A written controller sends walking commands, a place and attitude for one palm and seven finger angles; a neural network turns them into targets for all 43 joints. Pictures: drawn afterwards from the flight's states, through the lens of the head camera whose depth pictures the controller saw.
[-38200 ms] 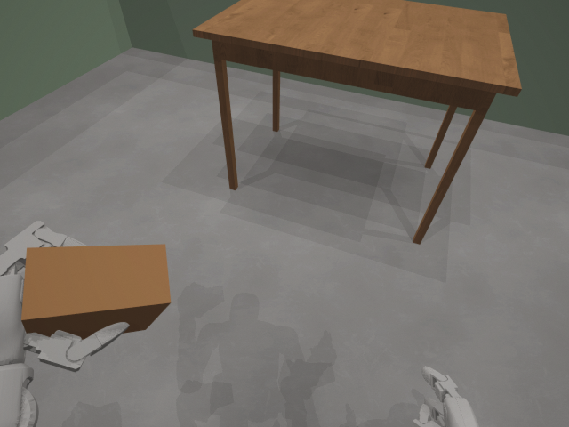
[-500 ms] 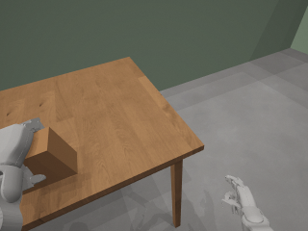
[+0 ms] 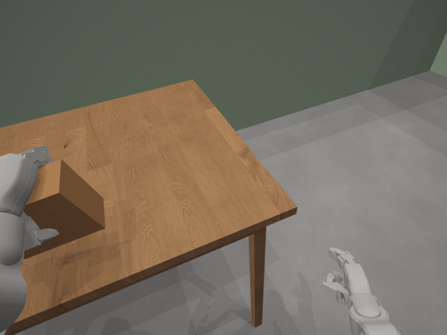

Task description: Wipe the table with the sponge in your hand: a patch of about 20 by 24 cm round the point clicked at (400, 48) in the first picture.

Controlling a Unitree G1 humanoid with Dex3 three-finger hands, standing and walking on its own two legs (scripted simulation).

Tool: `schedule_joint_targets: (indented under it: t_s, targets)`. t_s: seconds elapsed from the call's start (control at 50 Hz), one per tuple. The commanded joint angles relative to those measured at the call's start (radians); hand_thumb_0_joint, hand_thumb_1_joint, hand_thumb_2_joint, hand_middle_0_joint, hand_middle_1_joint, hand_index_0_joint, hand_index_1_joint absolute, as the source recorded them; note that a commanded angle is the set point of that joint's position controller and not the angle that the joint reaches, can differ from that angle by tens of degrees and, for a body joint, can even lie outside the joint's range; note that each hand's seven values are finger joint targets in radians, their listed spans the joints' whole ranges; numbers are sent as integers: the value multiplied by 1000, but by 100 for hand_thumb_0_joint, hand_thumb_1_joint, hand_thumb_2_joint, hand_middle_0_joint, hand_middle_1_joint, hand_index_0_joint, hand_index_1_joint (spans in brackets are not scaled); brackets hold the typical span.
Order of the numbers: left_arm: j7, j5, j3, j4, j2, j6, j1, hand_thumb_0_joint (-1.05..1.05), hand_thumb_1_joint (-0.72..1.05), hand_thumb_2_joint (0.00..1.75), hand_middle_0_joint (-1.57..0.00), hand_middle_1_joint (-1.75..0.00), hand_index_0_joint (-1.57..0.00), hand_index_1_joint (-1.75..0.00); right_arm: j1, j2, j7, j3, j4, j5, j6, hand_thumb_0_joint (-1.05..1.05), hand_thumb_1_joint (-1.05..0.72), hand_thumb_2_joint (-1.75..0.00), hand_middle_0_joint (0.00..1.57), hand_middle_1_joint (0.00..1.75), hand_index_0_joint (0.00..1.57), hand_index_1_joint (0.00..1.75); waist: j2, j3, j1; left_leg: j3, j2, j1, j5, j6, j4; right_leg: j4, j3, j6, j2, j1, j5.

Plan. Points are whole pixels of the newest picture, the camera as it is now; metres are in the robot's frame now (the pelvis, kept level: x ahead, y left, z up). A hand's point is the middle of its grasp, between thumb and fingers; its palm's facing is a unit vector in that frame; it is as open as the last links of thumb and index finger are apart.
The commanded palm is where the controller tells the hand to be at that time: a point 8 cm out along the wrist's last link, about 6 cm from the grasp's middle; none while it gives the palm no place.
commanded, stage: lift the sponge slowly off the table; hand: left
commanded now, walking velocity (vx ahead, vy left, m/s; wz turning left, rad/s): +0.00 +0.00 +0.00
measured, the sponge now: (50, 217) +0.20 +0.32 +0.16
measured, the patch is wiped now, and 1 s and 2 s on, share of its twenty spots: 1.00 1.00 1.00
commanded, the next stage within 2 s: bring the sponge back beside the body in 0.20 s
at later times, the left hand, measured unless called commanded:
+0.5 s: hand (37, 196) +0.20 +0.32 +0.20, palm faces +0.24 -0.07 -0.97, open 10.1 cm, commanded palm +0.14 +0.33 +0.27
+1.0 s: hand (51, 197) +0.21 +0.30 +0.20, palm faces +0.31 -0.15 -0.94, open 10.1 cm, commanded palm +0.15 +0.31 +0.26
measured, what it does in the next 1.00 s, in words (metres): stands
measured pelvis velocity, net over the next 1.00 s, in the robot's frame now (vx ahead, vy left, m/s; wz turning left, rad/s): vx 0.00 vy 0.01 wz -0.01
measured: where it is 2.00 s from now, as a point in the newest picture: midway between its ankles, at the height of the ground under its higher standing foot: outside the picture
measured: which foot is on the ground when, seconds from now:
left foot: down 0.00-1.00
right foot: down 0.00-1.00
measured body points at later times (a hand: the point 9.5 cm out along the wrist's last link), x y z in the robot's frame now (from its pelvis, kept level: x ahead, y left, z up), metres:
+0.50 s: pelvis +0.00 +0.01 +0.00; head -0.02 -0.04 +0.45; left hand +0.19 +0.32 +0.25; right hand +0.27 -0.18 -0.07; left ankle +0.01 +0.08 -0.74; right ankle +0.01 -0.07 -0.74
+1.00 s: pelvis +0.00 +0.01 +0.00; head -0.02 -0.03 +0.45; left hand +0.19 +0.31 +0.25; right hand +0.29 -0.16 -0.06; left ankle +0.01 +0.08 -0.74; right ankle +0.01 -0.07 -0.74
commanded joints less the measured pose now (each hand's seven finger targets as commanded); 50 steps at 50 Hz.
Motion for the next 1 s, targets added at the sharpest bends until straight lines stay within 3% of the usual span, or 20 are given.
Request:
schedule_joint_targets:
  t_s: [0.0, 0.04, 0.08, 0.12, 0.18, 0.26, 0.28, 0.3, 0.34, 0.38, 0.46, 0.48, 0.5, 0.56, 0.58, 0.74, 0.78, 0.88, 0.96, 0.98]
  targets:
    - [40, 58, 201, -145, 301, -9, -275, 0, 10, 130, -120, -160, -120, -160, -268, -98, -6, -31, -190, 0, -53, 0, -90, -90, 20, 30, 20, 30, -7, -167, -3, -46, 46, -23, 180, -23, -51, -57, 112, 6, -70, 57, 76]
    - [29, 46, 211, -102, 310, -11, -242, 0, 10, 130, -120, -160, -120, -160, -257, -103, -3, -34, -183, -2, -45, 0, -90, -90, 20, 30, 20, 30, -25, -144, 2, -49, 48, -33, 175, -26, -57, -64, 101, 11, -72, 49, 80]
    - [27, 57, 221, -170, 316, -3, -251, 0, 10, 130, -120, -160, -120, -160, -299, -93, 2, -29, -211, 4, -53, 0, -90, -90, 20, 30, 20, 30, 23, -180, 12, -58, 48, -23, 186, -26, -56, -54, 134, 0, -64, 52, 91]
    - [23, 35, 190, -129, 272, -6, -218, 0, 10, 130, -120, -160, -120, -160, -263, -95, 3, -31, -196, 2, -47, 0, -90, -90, 20, 30, 20, 30, -14, -160, 1, -44, 47, -29, 200, -26, -51, -51, 93, 11, -71, 56, 109]
    - [18, 43, 216, -160, 295, 0, -203, 0, 10, 130, -120, -160, -120, -160, -291, -97, 8, -30, -214, 7, -48, 0, -90, -90, 20, 30, 20, 30, -23, -161, 7, -55, 51, -35, 186, -27, -52, -52, 128, 5, -62, 35, 93]
    - [21, 26, 229, -147, 316, -20, -216, 0, 10, 130, -120, -160, -120, -160, -251, -104, 0, -38, -199, 0, -41, 0, -90, -90, 20, 30, 20, 30, -41, -169, 7, -43, 50, -34, 186, -24, -42, -50, 96, 16, -78, 46, 100]
    - [27, 48, 240, -171, 335, -9, -246, 0, 10, 130, -120, -160, -120, -160, -290, -99, 2, -33, -211, 7, -52, 0, -90, -90, 20, 30, 20, 30, -16, -179, 8, -56, 51, -30, 176, -26, -44, -49, 136, 4, -64, 32, 77]
    - [30, 38, 202, -152, 291, -12, -266, 0, 10, 130, -120, -160, -120, -160, -263, -96, 0, -30, -206, 4, -52, 0, -90, -90, 20, 30, 20, 30, -37, -176, 0, -43, 48, -37, 181, -24, -37, -44, 104, 11, -77, 46, 81]
    - [27, 40, 190, -99, 290, -14, -256, 0, 10, 130, -120, -160, -120, -160, -243, -106, -6, -39, -191, 5, -48, 0, -90, -90, 20, 30, 20, 30, -36, -146, -8, -44, 50, -32, 157, -25, -48, -61, 95, 15, -74, 22, 58]
    - [32, 63, 179, -168, 285, -6, -306, 0, 10, 130, -120, -160, -120, -160, -294, -91, -6, -31, -217, 9, -64, 0, -90, -90, 20, 30, 20, 30, 0, -187, -1, -58, 49, -17, 166, -26, -50, -49, 127, 1, -65, 28, 66]
    - [33, 42, 171, -190, 261, -14, -250, 0, 10, 130, -120, -160, -120, -160, -257, -95, -4, -38, -206, 1, -56, 0, -90, -90, 20, 30, 20, 30, -24, -195, 2, -52, 47, -17, 201, -26, -51, -39, 88, 11, -74, 63, 119]
    - [39, 65, 178, -215, 270, 3, -270, 0, 10, 130, -120, -160, -120, -160, -299, -86, -1, -29, -219, 8, -64, 0, -90, -90, 20, 30, 20, 30, -2, -193, 4, -63, 52, -16, 196, -26, -53, -38, 124, -3, -61, 44, 99]
    - [42, 51, 151, -209, 231, 1, -272, 0, 10, 130, -120, -160, -120, -160, -267, -85, -1, -29, -211, 2, -61, 0, -90, -90, 20, 30, 20, 30, -19, -196, -2, -50, 51, -21, 207, -26, -49, -31, 91, 4, -72, 60, 110]
    - [46, 46, 172, -207, 246, -2, -235, 0, 10, 130, -120, -160, -120, -160, -261, -91, 4, -34, -205, -2, -44, 0, -90, -90, 20, 30, 20, 30, -32, -175, 4, -50, 54, -24, 211, -30, -61, -37, 84, 7, -68, 59, 123]
    - [52, 64, 183, -226, 255, 15, -245, 0, 10, 130, -120, -160, -120, -160, -296, -83, 7, -27, -221, 7, -48, 0, -90, -90, 20, 30, 20, 30, -11, -179, 8, -57, 59, -19, 202, -30, -61, -39, 118, -4, -54, 41, 100]
    - [58, 35, 141, -198, 190, 33, -193, 0, 10, 130, -120, -160, -120, -160, -265, -90, 16, -29, -213, 4, -19, 0, -90, -90, 20, 30, 20, 30, -45, -159, -3, -38, 59, -19, 230, -30, -57, -43, 85, 8, -65, 51, 143]
    - [60, 56, 135, -248, 196, 49, -226, 0, 10, 130, -120, -160, -120, -160, -311, -80, 16, -20, -238, 12, -30, 0, -90, -90, 20, 30, 20, 30, -2, -180, 1, -50, 61, -8, 219, -29, -63, -40, 111, -4, -52, 41, 122]
    - [70, 72, 127, -315, 196, 60, -248, 0, 10, 130, -120, -160, -120, -160, -317, -75, 13, -21, -242, 9, -35, 0, -90, -90, 20, 30, 20, 30, 5, -216, 5, -55, 62, 6, 248, -28, -69, -24, 107, -9, -46, 69, 148]
    - [78, 59, 112, -284, 172, 56, -237, 0, 10, 130, -120, -160, -120, -160, -273, -84, 14, -30, -222, 0, -18, 0, -90, -90, 20, 30, 20, 30, -17, -181, 1, -48, 64, -2, 246, -34, -80, -33, 78, -2, -53, 70, 139]
    - [81, 82, 114, -279, 181, 73, -261, 0, 10, 130, -120, -160, -120, -160, -310, -75, 14, -19, -237, 9, -23, 0, -90, -90, 20, 30, 20, 30, -18, -173, 3, -53, 67, -3, 225, -30, -81, -39, 109, -12, -42, 50, 110]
